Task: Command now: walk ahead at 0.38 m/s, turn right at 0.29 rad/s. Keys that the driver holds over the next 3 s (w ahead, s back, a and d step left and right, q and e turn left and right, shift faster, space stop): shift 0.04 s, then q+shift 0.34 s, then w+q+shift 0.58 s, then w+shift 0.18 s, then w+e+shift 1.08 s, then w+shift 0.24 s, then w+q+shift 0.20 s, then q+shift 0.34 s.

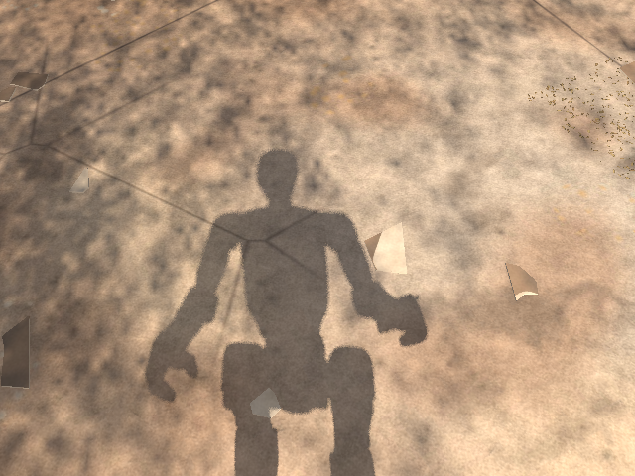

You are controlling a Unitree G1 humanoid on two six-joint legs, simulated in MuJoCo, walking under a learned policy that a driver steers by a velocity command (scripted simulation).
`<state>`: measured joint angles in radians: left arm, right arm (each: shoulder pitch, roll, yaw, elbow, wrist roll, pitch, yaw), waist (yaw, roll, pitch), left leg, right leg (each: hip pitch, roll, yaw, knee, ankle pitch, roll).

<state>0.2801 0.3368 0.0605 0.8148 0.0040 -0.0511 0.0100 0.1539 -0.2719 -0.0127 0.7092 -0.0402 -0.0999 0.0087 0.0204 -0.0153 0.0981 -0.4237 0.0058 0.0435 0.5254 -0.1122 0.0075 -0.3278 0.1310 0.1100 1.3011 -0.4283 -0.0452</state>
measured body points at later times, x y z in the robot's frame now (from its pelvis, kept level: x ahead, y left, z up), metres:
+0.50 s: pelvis +0.15 -0.01 +0.01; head +0.17 -0.02 +0.46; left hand +0.22 +0.28 -0.08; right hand +0.31 -0.27 -0.11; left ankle +0.11 +0.10 -0.65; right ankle +0.23 -0.09 -0.73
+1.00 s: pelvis +0.28 +0.14 +0.01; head +0.28 +0.18 +0.46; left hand +0.29 +0.46 -0.07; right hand +0.44 -0.08 -0.10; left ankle +0.13 +0.11 -0.73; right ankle +0.49 +0.11 -0.66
